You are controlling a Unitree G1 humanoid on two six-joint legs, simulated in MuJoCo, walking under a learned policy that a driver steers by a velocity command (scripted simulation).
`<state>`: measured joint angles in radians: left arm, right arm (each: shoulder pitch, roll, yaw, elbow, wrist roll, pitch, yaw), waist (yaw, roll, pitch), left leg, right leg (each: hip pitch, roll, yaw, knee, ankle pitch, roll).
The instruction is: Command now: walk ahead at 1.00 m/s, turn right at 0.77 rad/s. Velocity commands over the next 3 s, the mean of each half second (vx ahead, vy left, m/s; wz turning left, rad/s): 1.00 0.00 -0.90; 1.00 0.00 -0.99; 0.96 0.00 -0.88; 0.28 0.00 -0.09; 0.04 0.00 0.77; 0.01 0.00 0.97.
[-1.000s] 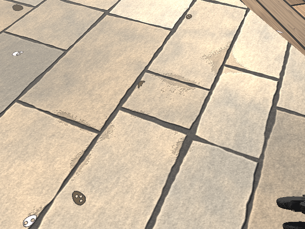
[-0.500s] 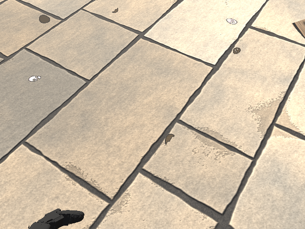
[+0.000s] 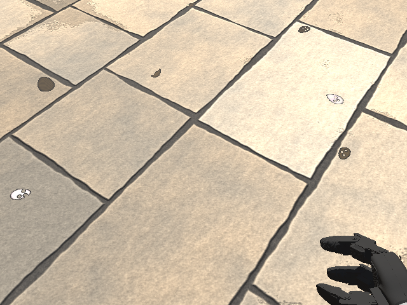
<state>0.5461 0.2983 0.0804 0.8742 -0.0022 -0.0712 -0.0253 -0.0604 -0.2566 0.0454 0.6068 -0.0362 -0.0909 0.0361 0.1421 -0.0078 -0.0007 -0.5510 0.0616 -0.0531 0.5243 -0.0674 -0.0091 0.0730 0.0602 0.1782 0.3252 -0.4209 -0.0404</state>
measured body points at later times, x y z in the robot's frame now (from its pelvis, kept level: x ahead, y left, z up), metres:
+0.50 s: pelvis +0.45 -0.04 -0.04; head +0.47 -0.05 +0.41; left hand +0.76 +0.09 -0.11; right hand +0.31 -0.28 -0.16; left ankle +0.24 +0.17 -0.61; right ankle +0.53 -0.10 -0.73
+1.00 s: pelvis +0.86 -0.22 +0.01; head +0.88 -0.22 +0.46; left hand +1.18 -0.13 -0.09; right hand +0.70 -0.49 -0.08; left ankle +0.98 -0.14 -0.73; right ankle +0.72 -0.20 -0.62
